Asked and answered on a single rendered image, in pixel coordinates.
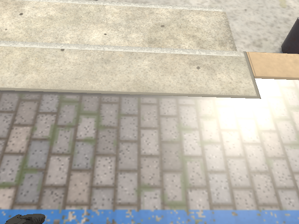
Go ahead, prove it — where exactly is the left robot hand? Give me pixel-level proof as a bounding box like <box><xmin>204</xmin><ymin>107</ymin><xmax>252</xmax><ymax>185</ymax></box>
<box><xmin>5</xmin><ymin>214</ymin><xmax>46</xmax><ymax>224</ymax></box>

